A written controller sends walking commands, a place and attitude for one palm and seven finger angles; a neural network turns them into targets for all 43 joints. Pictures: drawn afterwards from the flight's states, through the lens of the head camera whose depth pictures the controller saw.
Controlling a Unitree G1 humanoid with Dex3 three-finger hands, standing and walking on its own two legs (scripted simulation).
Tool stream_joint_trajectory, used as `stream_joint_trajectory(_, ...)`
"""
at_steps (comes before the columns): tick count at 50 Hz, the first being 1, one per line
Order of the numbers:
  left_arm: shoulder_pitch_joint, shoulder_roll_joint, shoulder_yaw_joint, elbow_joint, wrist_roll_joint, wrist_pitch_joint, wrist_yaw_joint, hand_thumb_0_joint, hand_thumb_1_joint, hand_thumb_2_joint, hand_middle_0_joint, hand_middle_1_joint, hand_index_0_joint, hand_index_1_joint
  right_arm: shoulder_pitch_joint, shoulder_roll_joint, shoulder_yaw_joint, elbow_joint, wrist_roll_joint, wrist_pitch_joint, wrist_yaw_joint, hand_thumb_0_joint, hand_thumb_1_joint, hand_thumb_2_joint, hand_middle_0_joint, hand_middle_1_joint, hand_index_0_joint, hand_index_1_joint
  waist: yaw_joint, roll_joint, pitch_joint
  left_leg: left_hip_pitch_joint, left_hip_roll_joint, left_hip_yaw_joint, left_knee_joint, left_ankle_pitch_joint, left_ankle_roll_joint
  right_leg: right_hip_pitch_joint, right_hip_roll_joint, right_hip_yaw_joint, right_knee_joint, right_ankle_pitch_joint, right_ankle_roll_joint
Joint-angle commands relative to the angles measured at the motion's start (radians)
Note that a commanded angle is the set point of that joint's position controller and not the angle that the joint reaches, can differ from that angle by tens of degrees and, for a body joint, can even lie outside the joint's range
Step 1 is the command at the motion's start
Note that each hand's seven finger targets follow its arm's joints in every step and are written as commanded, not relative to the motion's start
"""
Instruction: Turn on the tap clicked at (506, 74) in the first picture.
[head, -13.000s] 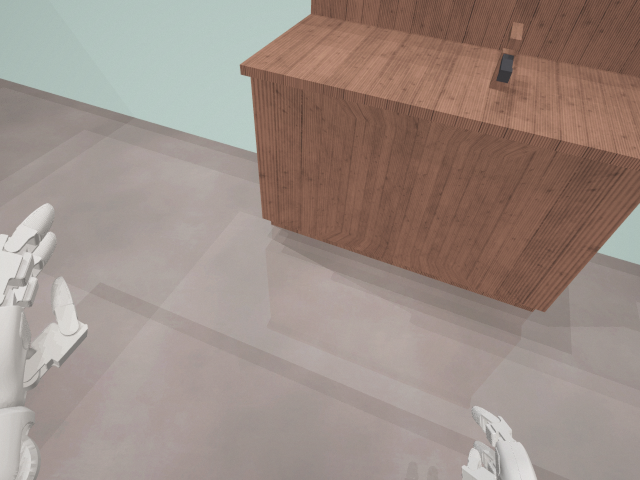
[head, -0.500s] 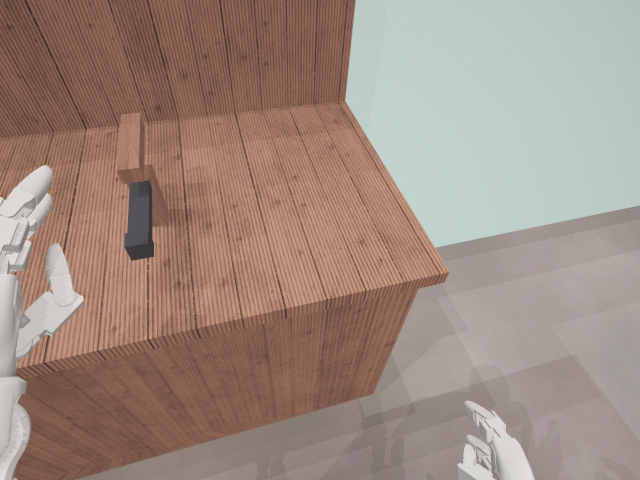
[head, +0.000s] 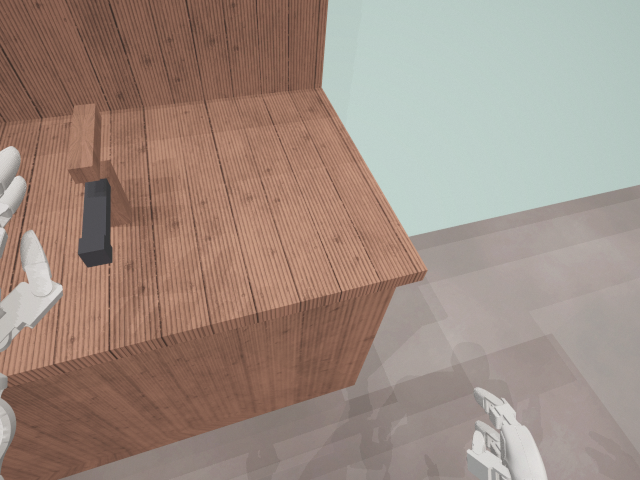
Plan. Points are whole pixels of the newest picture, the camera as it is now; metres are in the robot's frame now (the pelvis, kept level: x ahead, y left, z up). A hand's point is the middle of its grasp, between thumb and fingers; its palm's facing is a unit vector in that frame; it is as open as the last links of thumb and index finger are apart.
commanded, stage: come to a stop and stand still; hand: left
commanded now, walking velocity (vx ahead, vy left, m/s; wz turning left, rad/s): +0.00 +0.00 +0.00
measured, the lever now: (95, 250) +0.34 +0.31 +0.07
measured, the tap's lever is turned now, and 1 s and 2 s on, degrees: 0 0 0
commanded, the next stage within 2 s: look again from close up in 0.10 s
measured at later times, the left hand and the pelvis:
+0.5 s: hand (27, 301) +0.22 +0.28 +0.17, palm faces +0.38 -0.85 -0.35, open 7.4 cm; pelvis +0.00 +0.03 +0.00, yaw +0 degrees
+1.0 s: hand (61, 337) +0.20 +0.25 +0.16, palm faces +0.29 -0.87 -0.39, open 7.4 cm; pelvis -0.02 +0.02 +0.00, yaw +0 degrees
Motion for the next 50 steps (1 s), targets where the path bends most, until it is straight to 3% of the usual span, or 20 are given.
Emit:
stream_joint_trajectory(1,0.071,0.091,0.019,-0.115,0.004,-0.052,0.01,0.0,0.9,0.9,-0.2,-0.3,-0.2,-0.3,-0.067,-0.1,-0.039,-0.151,-0.002,-0.046,0.002,0.0,-0.9,-0.9,0.2,0.3,0.2,0.3,-0.001,0.034,-0.217,0.09,0.064,-0.042,-0.057,0.268,-0.01,0.051,-0.102,0.066,-0.06,0.297,-0.024)
stream_joint_trajectory(4,0.049,0.117,0.042,-0.069,0.002,-0.042,0.008,0.0,0.9,0.9,-0.2,-0.3,-0.2,-0.3,-0.086,-0.103,-0.039,-0.158,0.002,-0.025,-0.007,0.0,-0.9,-0.9,0.2,0.3,0.2,0.3,-0.003,-0.004,-0.168,0.057,0.069,-0.052,-0.091,0.215,-0.014,0.025,-0.097,0.064,-0.076,0.241,-0.018)
stream_joint_trajectory(10,-0.081,0.186,0.076,-0.183,0.006,-0.052,0.007,0.0,0.9,0.9,-0.2,-0.3,-0.2,-0.3,-0.121,-0.094,-0.023,-0.18,0.001,-0.014,-0.022,0.0,-0.9,-0.9,0.2,0.3,0.2,0.3,0.0,0.072,-0.183,0.063,0.075,-0.052,-0.133,0.21,-0.007,0.053,-0.086,0.039,-0.066,0.216,-0.015)
stream_joint_trajectory(11,-0.084,0.154,0.045,-0.186,0.003,-0.052,0.005,0.0,0.9,0.9,-0.2,-0.3,-0.2,-0.3,-0.114,-0.093,-0.022,-0.184,-0.004,-0.015,-0.022,0.0,-0.9,-0.9,0.2,0.3,0.2,0.3,-0.003,0.079,-0.184,0.061,0.075,-0.057,-0.137,0.203,-0.005,0.059,-0.086,0.034,-0.065,0.211,-0.016)
stream_joint_trajectory(15,-0.098,0.176,0.051,-0.274,0.012,-0.056,0.011,0.0,0.9,0.9,-0.2,-0.3,-0.2,-0.3,-0.113,-0.095,-0.023,-0.184,-0.004,-0.034,-0.015,0.0,-0.9,-0.9,0.2,0.3,0.2,0.3,0.003,0.15,-0.227,0.087,0.078,-0.058,-0.136,0.243,-0.01,0.094,-0.077,0.017,-0.04,0.236,-0.016)
stream_joint_trajectory(16,-0.09,0.143,0.024,-0.258,0.011,-0.054,0.01,0.0,0.9,0.9,-0.2,-0.3,-0.2,-0.3,-0.105,-0.093,-0.022,-0.183,-0.007,-0.034,-0.014,0.0,-0.9,-0.9,0.2,0.3,0.2,0.3,0.0,0.139,-0.225,0.089,0.081,-0.061,-0.136,0.25,-0.011,0.089,-0.077,0.013,-0.042,0.234,-0.016)
stream_joint_trajectory(20,-0.039,0.147,0.046,-0.189,0.016,-0.047,0.013,0.0,0.9,0.9,-0.2,-0.3,-0.2,-0.3,-0.092,-0.098,-0.028,-0.171,-0.003,-0.03,-0.007,0.0,-0.9,-0.9,0.2,0.3,0.2,0.3,0.001,0.147,-0.197,0.067,0.089,-0.074,-0.16,0.231,-0.031,0.085,-0.068,0.004,-0.038,0.199,-0.017)
stream_joint_trajectory(26,-0.024,0.119,0.028,-0.126,0.012,-0.043,0.004,0.0,0.9,0.9,-0.2,-0.3,-0.2,-0.3,-0.085,-0.1,-0.027,-0.173,-0.001,-0.008,-0.008,0.0,-0.9,-0.9,0.2,0.3,0.2,0.3,-0.002,0.078,-0.161,0.022,0.092,-0.088,-0.186,0.175,-0.039,0.085,-0.068,-0.01,-0.056,0.169,-0.012)
stream_joint_trajectory(34,-0.064,0.137,0.026,-0.194,0.021,-0.055,0.009,0.0,0.9,0.9,-0.2,-0.3,-0.2,-0.3,-0.09,-0.099,-0.032,-0.181,0.0,-0.018,-0.011,0.0,-0.9,-0.9,0.2,0.3,0.2,0.3,-0.001,0.123,-0.163,0.008,0.102,-0.098,-0.209,0.084,-0.03,0.111,-0.068,-0.006,-0.052,0.134,-0.011)
stream_joint_trajectory(35,-0.067,0.168,0.057,-0.208,0.025,-0.057,0.013,0.0,0.9,0.9,-0.2,-0.3,-0.2,-0.3,-0.101,-0.099,-0.03,-0.175,0.002,-0.019,-0.012,0.0,-0.9,-0.9,0.2,0.3,0.2,0.3,0.001,0.13,-0.173,0.005,0.097,-0.094,-0.204,0.084,-0.028,0.124,-0.069,-0.008,-0.052,0.146,-0.011)
stream_joint_trajectory(36,-1.129,0.944,0.598,-0.493,0.2,-0.178,0.017,0.0,0.9,0.9,-0.2,-0.3,-0.2,-0.3,0.056,-0.129,-0.012,-0.146,-0.082,-0.076,0.004,0.0,-0.9,-0.9,0.2,0.3,0.2,0.3,-0.021,0.065,-0.024,-0.184,0.122,-0.11,-0.079,0.257,0.003,-0.029,-0.076,0.0,-0.007,0.111,-0.031)
stream_joint_trajectory(37,-0.468,0.302,0.212,0.163,0.079,-0.14,-0.024,0.0,0.9,0.9,-0.2,-0.3,-0.2,-0.3,-0.07,0.002,0.021,-0.088,-0.029,-0.078,0.009,0.0,-0.9,-0.9,0.2,0.3,0.2,0.3,0.009,0.073,-0.227,0.051,0.085,-0.128,-0.139,0.367,-0.009,-0.052,-0.089,-0.012,0.009,0.062,-0.047)
stream_joint_trajectory(38,-0.194,0.21,0.116,0.058,0.024,-0.127,-0.023,0.0,0.9,0.9,-0.2,-0.3,-0.2,-0.3,-0.055,-0.07,-0.037,-0.138,-0.014,-0.091,0.001,0.0,-0.9,-0.9,0.2,0.3,0.2,0.3,0.025,0.114,-0.18,0.071,0.103,-0.095,-0.125,0.402,-0.025,0.043,-0.081,0.048,-0.019,0.159,-0.045)
stream_joint_trajectory(39,-0.144,0.148,0.065,0.024,0.013,-0.111,-0.022,0.0,0.9,0.9,-0.2,-0.3,-0.2,-0.3,-0.017,-0.103,-0.055,-0.156,-0.004,-0.099,0.008,0.0,-0.9,-0.9,0.2,0.3,0.2,0.3,0.008,0.211,-0.251,0.095,0.094,-0.088,-0.118,0.394,-0.033,0.077,-0.087,0.064,0.017,0.165,-0.045)
stream_joint_trajectory(40,-0.088,0.05,-0.019,-0.032,-0.006,-0.115,-0.033,0.0,0.9,0.9,-0.2,-0.3,-0.2,-0.3,-0.036,-0.085,-0.058,-0.158,0.006,-0.106,0.026,0.0,-0.9,-0.9,0.2,0.3,0.2,0.3,0.004,0.325,-0.286,0.157,0.104,-0.081,-0.099,0.478,-0.041,0.035,-0.08,0.016,0.076,0.133,-0.037)
stream_joint_trajectory(42,-0.001,0.075,-0.022,-0.176,0.001,-0.119,-0.028,0.0,0.9,0.9,-0.2,-0.3,-0.2,-0.3,-0.029,-0.104,-0.062,-0.163,-0.005,-0.098,0.051,0.0,-0.9,-0.9,0.2,0.3,0.2,0.3,0.011,0.297,-0.286,0.105,0.145,-0.101,-0.109,0.468,-0.017,0.046,-0.079,-0.003,0.09,0.029,-0.024)
stream_joint_trajectory(45,0.119,0.117,0.032,-0.158,-0.009,-0.097,-0.003,0.0,0.9,0.9,-0.2,-0.3,-0.2,-0.3,-0.055,-0.097,-0.046,-0.17,0.008,-0.086,0.049,0.0,-0.9,-0.9,0.2,0.3,0.2,0.3,0.015,0.035,-0.248,-0.033,0.114,-0.08,-0.099,0.255,-0.012,0.133,-0.092,0.011,0.022,0.157,-0.014)
stream_joint_trajectory(47,0.072,0.159,0.081,-0.143,-0.013,-0.097,0.01,0.0,0.9,0.9,-0.2,-0.3,-0.2,-0.3,-0.061,-0.103,-0.05,-0.172,0.007,-0.08,0.023,0.0,-0.9,-0.9,0.2,0.3,0.2,0.3,0.003,-0.119,-0.209,-0.059,0.075,-0.084,-0.101,0.116,-0.022,0.106,-0.104,0.043,-0.029,0.133,-0.016)
stream_joint_trajectory(49,0.023,0.186,0.124,-0.096,-0.021,-0.099,0.013,0.0,0.9,0.9,-0.2,-0.3,-0.2,-0.3,-0.076,-0.101,-0.047,-0.17,0.006,-0.074,-0.006,0.0,-0.9,-0.9,0.2,0.3,0.2,0.3,-0.003,-0.138,-0.148,-0.051,0.058,-0.089,-0.118,0.007,-0.015,0.018,-0.11,0.076,-0.078,0.012,-0.016)
stream_joint_trajectory(50,-0.026,0.24,0.169,-0.133,-0.017,-0.102,0.021,0.0,0.9,0.9,-0.2,-0.3,-0.2,-0.3,-0.09,-0.106,-0.046,-0.165,0.005,-0.069,-0.018,0.0,-0.9,-0.9,0.2,0.3,0.2,0.3,-0.006,-0.067,-0.137,-0.042,0.059,-0.092,-0.129,-0.009,-0.01,0.004,-0.108,0.081,-0.082,-0.009,-0.018)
